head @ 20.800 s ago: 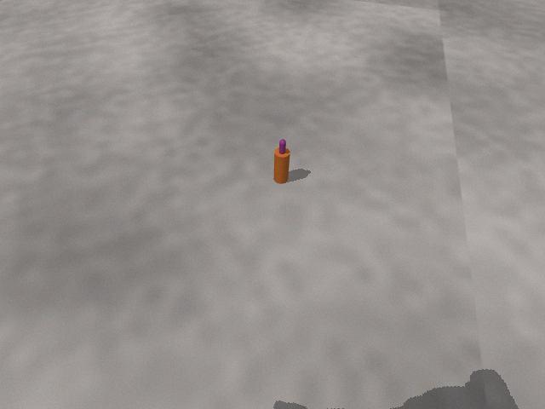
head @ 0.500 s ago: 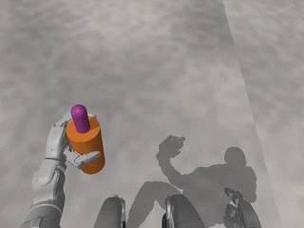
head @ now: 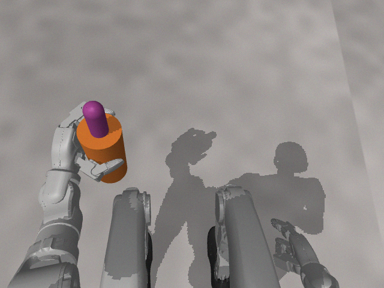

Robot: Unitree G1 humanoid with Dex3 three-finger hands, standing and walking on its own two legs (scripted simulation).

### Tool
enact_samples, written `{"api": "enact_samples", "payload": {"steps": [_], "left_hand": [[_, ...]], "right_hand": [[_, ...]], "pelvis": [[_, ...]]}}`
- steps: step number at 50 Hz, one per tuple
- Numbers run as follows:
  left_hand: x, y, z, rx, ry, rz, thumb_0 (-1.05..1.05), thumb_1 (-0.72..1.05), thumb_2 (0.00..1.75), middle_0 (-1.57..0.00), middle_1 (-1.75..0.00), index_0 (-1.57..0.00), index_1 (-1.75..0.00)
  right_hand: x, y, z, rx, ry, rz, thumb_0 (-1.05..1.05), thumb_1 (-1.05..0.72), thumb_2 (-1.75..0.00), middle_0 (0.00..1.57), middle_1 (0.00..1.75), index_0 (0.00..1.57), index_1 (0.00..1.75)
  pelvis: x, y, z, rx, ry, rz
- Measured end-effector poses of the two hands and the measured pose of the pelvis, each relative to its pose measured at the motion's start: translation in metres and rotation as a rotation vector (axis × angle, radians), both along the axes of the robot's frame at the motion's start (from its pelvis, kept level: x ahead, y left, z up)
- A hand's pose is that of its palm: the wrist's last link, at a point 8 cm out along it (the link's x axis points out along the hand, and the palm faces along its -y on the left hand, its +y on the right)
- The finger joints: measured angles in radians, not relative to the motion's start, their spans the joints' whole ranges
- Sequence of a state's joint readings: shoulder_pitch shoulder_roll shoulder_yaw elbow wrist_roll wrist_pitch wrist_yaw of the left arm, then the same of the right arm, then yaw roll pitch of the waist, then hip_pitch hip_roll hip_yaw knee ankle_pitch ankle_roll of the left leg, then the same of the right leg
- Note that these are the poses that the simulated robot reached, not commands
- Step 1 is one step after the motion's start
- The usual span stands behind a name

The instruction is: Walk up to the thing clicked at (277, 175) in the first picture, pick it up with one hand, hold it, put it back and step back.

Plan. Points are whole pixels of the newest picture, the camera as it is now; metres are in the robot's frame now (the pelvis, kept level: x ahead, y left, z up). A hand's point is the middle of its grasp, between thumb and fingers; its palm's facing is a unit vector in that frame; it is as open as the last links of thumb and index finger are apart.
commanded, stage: crouch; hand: left
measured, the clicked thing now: (104, 144) +0.39 +0.17 -0.03
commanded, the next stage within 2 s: lower in 1.00 s
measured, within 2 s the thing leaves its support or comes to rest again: neither
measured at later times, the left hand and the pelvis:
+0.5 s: hand (117, 156) +0.40 +0.16 -0.14, palm faces -0.08 -1.00 -0.03, open 10.9 cm; pelvis -0.01 +0.00 -0.10, yaw -1 degrees
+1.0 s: hand (120, 162) +0.40 +0.17 -0.20, palm faces -0.10 -0.99 -0.02, open 10.9 cm; pelvis -0.01 +0.01 -0.14, yaw -4 degrees
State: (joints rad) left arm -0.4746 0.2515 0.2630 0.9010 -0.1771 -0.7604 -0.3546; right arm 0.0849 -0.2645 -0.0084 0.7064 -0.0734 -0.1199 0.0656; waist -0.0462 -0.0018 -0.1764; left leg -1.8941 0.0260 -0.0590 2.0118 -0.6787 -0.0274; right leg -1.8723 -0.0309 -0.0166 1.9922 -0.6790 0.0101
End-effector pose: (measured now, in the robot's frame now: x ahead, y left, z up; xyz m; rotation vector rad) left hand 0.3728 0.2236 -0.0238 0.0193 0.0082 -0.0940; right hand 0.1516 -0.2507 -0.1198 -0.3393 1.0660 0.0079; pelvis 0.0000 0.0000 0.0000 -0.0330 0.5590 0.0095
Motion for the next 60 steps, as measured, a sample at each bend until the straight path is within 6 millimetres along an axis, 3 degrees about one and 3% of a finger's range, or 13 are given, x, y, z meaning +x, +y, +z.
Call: {"api": "enact_samples", "payload": {"steps": [7,16,27,45,60], "left_hand": [[0.005,-0.004,-0.040,-0.002,-0.007,-0.003,0.04,-0.48,1.11,-0.75,-1.03,-0.65,-0.98],[0.006,-0.002,-0.081,0.012,0.009,0.004,0.04,-0.48,1.11,-0.75,-1.03,-0.65,-0.98],[0.009,-0.004,-0.121,0.011,0.012,0.012,0.04,-0.46,1.10,-0.75,-1.02,-0.65,-0.97],[0.011,0.001,-0.166,0.001,0.011,-0.003,0.04,-0.46,1.09,-0.75,-1.02,-0.65,-0.97],[0.011,-0.001,-0.189,0.009,0.011,-0.011,0.04,-0.46,1.09,-0.75,-1.02,-0.65,-0.97]], "right_hand": [[-0.019,-0.003,-0.039,-0.013,0.043,-0.012,0.01,-0.91,-0.91,0.20,0.30,0.20,0.30],[-0.038,-0.009,-0.073,-0.031,0.099,-0.029,0.01,-0.91,-0.91,0.20,0.30,0.20,0.30],[-0.039,-0.017,-0.103,-0.048,0.132,-0.004,0.01,-0.90,-0.91,0.20,0.30,0.20,0.30],[-0.022,-0.020,-0.118,-0.104,0.131,0.063,0.00,-0.91,-0.91,0.20,0.30,0.20,0.30],[-0.033,-0.018,-0.119,-0.130,0.158,0.105,0.00,-0.90,-0.91,0.21,0.30,0.20,0.30]], "pelvis": [[-0.008,0.003,-0.039,-0.007,-0.005,-0.003],[-0.013,0.003,-0.075,-0.012,-0.015,-0.007],[-0.013,0.000,-0.106,-0.017,-0.032,-0.015],[-0.010,0.004,-0.135,-0.057,-0.068,-0.033],[-0.015,0.006,-0.148,-0.087,-0.115,-0.047]]}}
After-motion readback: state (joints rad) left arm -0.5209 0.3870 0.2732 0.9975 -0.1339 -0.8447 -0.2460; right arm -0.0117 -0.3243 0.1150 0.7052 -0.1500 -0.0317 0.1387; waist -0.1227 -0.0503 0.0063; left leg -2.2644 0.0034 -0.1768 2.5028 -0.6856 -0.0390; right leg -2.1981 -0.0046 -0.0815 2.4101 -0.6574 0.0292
